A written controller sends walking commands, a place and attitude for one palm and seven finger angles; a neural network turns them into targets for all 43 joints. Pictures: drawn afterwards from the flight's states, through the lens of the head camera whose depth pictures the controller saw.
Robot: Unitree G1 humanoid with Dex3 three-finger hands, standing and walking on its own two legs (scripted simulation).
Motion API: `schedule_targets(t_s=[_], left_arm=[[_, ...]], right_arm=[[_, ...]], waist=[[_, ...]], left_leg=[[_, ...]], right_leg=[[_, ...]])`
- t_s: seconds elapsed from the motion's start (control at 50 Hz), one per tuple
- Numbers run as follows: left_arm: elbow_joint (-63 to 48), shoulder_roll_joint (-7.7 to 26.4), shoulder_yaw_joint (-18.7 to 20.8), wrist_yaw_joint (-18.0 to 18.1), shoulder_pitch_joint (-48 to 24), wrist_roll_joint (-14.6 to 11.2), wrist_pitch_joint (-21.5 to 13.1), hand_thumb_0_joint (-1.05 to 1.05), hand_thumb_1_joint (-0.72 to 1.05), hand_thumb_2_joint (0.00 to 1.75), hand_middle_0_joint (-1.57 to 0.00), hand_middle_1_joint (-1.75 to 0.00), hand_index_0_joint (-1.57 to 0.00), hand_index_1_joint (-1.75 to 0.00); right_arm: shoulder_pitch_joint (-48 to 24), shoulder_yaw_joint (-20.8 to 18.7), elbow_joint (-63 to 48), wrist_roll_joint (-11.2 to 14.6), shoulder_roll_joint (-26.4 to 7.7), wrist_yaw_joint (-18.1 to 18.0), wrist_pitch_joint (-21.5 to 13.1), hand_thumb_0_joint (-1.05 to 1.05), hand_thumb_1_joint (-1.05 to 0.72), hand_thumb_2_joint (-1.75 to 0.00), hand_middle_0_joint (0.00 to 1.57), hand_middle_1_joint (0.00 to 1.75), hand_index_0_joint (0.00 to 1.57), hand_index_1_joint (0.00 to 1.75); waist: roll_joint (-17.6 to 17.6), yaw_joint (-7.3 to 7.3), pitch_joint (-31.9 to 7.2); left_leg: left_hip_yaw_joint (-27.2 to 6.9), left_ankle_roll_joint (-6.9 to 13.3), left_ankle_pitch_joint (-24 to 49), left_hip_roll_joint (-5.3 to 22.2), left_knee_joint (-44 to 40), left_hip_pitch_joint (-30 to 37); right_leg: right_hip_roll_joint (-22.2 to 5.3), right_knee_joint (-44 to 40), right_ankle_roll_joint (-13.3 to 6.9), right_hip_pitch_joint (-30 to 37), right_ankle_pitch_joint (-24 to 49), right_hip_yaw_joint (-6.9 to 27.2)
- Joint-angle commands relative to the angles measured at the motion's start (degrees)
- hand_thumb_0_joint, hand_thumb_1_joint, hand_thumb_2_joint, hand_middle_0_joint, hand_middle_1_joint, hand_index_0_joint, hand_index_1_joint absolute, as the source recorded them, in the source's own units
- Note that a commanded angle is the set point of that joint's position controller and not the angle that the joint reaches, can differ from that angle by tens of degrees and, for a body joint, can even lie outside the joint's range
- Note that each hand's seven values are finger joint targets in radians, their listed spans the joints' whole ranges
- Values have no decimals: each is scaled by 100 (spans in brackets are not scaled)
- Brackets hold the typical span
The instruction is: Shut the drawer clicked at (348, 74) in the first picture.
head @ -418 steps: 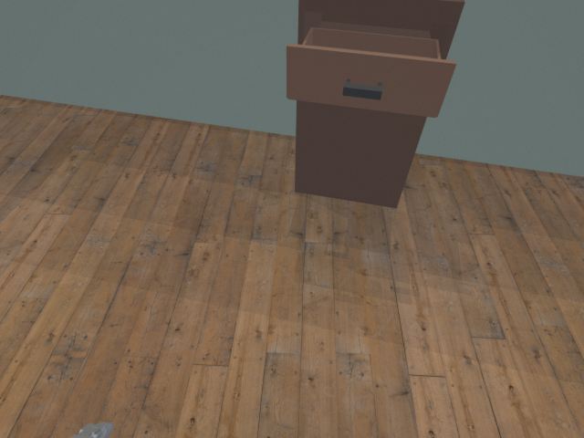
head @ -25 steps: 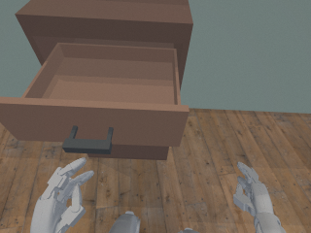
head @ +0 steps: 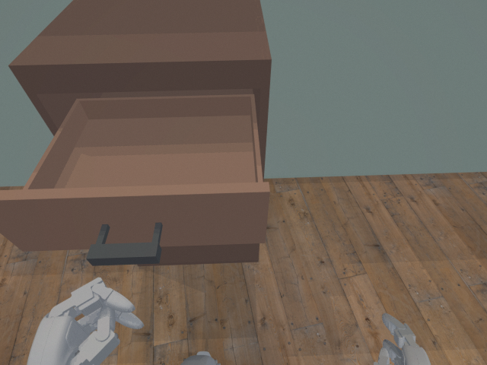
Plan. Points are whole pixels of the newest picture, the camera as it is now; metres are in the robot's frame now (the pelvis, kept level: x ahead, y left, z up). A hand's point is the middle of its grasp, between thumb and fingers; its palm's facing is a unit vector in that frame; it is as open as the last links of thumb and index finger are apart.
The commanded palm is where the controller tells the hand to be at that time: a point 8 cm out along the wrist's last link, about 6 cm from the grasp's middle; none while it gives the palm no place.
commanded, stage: raise the hand and make a fist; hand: left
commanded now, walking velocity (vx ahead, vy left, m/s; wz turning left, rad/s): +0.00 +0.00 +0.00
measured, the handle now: (128, 241) +0.30 +0.21 +0.04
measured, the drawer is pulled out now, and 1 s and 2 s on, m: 0.28 0.28 0.28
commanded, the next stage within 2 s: bring the fist close to the handle in 0.98 s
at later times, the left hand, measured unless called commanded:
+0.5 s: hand (98, 343) +0.14 +0.17 +0.13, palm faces +0.10 -0.99 -0.03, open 3.2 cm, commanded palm +0.08 +0.21 +0.14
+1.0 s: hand (103, 339) +0.14 +0.16 +0.14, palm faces +0.09 -1.00 -0.05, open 3.3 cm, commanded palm +0.09 +0.21 +0.15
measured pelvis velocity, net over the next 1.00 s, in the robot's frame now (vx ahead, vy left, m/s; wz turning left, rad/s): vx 0.01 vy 0.01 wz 0.01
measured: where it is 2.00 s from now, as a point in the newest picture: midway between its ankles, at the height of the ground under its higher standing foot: outside the picture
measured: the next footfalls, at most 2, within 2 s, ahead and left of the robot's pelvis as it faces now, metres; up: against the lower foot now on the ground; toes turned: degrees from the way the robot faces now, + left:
none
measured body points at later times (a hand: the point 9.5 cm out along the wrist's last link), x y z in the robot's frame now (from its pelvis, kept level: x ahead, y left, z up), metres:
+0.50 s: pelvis +0.01 +0.02 +0.01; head +0.00 +0.01 +0.46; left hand +0.13 +0.22 +0.13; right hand +0.23 -0.17 -0.03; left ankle +0.05 +0.12 -0.68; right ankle -0.01 -0.09 -0.68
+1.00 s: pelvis +0.01 +0.01 +0.01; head +0.00 +0.00 +0.46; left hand +0.13 +0.21 +0.14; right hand +0.20 -0.21 -0.04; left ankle +0.05 +0.12 -0.68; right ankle -0.01 -0.09 -0.68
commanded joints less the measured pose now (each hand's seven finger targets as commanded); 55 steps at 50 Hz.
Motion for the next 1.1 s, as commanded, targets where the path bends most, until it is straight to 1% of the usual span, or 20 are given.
schedule_targets(t_s=[0.0,0.2,0.22,0.24,0.28,0.3,0.34,0.4,0.48,0.52,0.56,0.62,0.66,0.72,0.76,0.8,0.82,1.0,1.04,1.08], left_arm=[[-1558,427,262,82,535,-77,-504,0,90,90,-114,-132,-114,-132],[-2317,216,-342,288,883,191,-154,0,90,90,-134,-153,-134,-153],[-2343,328,-247,332,852,235,-80,0,90,90,-136,-156,-136,-156],[-2372,269,-290,339,902,240,-14,0,90,90,-138,-158,-138,-158],[-2564,215,-364,328,973,248,93,0,90,90,-140,-160,-140,-160],[-2601,279,-335,339,895,255,144,0,90,90,-140,-160,-140,-160],[-2817,230,-432,353,913,270,239,0,90,90,-140,-160,-140,-160],[-2866,283,-349,337,951,249,369,0,90,90,-140,-160,-140,-160],[-3176,208,-487,304,1054,246,501,0,90,90,-140,-160,-140,-160],[-3238,344,-339,341,1211,250,599,0,90,90,-140,-160,-140,-160],[-3386,194,-513,356,1238,268,626,0,90,90,-140,-160,-140,-160],[-3196,237,-423,417,1334,305,703,0,90,90,-140,-160,-140,-160],[-3124,217,-422,428,1387,293,684,0,90,90,-140,-160,-140,-160],[-3253,337,-361,464,1120,306,591,0,90,90,-140,-160,-140,-160],[-3318,206,-505,469,1071,303,516,0,90,90,-140,-160,-140,-160],[-3257,268,-374,476,1176,272,453,0,90,90,-140,-160,-140,-160],[-3267,339,-322,480,1194,294,459,0,90,90,-140,-160,-140,-160],[-2998,327,-260,417,1042,227,604,0,90,90,-140,-160,-140,-160],[-3029,344,-199,416,1082,232,601,0,90,90,-140,-160,-140,-160],[-2840,316,-176,380,1052,191,602,0,90,90,-140,-160,-140,-160]], right_arm=[[-867,-164,-1235,32,-432,16,-468,0,-90,-90,20,30,20,30],[-890,-55,-1597,49,-439,154,-338,0,-90,-90,20,30,20,30],[-920,-52,-1587,50,-442,148,-308,0,-90,-90,20,30,20,30],[-901,-33,-1625,56,-416,152,-275,0,-90,-90,20,30,20,30],[-931,6,-1709,64,-397,173,-233,0,-90,-90,20,30,20,30],[-920,24,-1727,72,-400,173,-209,0,-90,-90,20,30,20,30],[-951,70,-1783,78,-393,178,-220,0,-90,-90,20,30,20,30],[-935,86,-1769,90,-388,177,-212,0,-90,-90,20,30,20,30],[-956,122,-1802,120,-378,193,-299,0,-90,-90,20,30,20,30],[-1015,119,-1785,141,-362,206,-349,0,-90,-90,20,30,20,30],[-1016,132,-1808,145,-348,210,-386,0,-90,-90,20,30,20,30],[-1023,103,-1767,147,-362,208,-396,0,-90,-90,20,30,20,30],[-1015,98,-1771,140,-360,193,-384,0,-90,-90,20,30,20,30],[-1021,92,-1783,139,-394,166,-418,0,-90,-90,20,30,20,30],[-940,108,-1794,122,-396,173,-465,0,-90,-90,20,30,20,30],[-915,68,-1748,125,-381,174,-493,0,-90,-90,20,30,20,30],[-941,65,-1739,128,-392,183,-510,0,-90,-90,20,30,20,30],[-938,80,-1669,129,-385,137,-499,0,-90,-90,20,30,20,30],[-951,78,-1640,132,-366,126,-500,0,-90,-90,20,30,20,30],[-939,72,-1590,127,-362,120,-495,0,-90,-90,20,30,20,30]], waist=[[-161,174,-507],[-103,125,-365],[-70,139,-330],[-197,123,-263],[-66,162,-286],[-154,132,-217],[72,152,-221],[-173,151,-148],[-37,170,-171],[43,249,-130],[-101,218,-15],[-147,241,130],[-369,222,173],[-106,211,237],[-70,182,132],[-196,227,32],[-69,243,5],[-307,196,134],[-163,234,83],[-405,199,103]], left_leg=[[-128,251,925,-186,-679,783],[-206,288,831,-126,-977,1110],[-213,291,810,-124,-992,1132],[-218,287,787,-113,-1027,1143],[-217,280,779,-111,-1079,1189],[-238,281,717,-97,-1102,1184],[-235,283,688,-112,-1142,1268],[-261,281,688,-89,-1179,1276],[-264,287,743,-93,-1250,1429],[-274,278,741,-102,-1294,1404],[-271,276,676,-91,-1348,1435],[-272,263,587,-107,-1360,1339],[-242,267,488,-117,-1336,1282],[-230,267,322,-136,-1312,1259],[-229,273,319,-138,-1295,1326],[-210,276,468,-134,-1243,1333],[-205,277,494,-145,-1240,1332],[-170,284,606,-151,-1202,1300],[-155,276,656,-160,-1226,1380],[-159,280,759,-161,-1184,1318]], right_leg=[[-95,-1263,283,293,1338,586],[58,-1196,209,207,1194,205],[66,-1235,200,225,1176,216],[69,-1251,205,228,1159,184],[74,-1250,199,283,1144,152],[84,-1280,203,253,1078,141],[71,-1318,191,311,1034,148],[86,-1395,204,353,1046,137],[73,-1447,196,448,1099,120],[72,-1503,174,560,1111,132],[71,-1519,187,522,1009,97],[74,-1570,181,534,929,115],[70,-1622,205,481,789,160],[60,-1690,190,410,531,237],[57,-1657,187,374,470,227],[61,-1657,186,442,630,260],[57,-1662,176,485,697,266],[27,-1766,223,518,889,360],[25,-1788,208,578,925,374],[27,-1770,229,597,1100,378]])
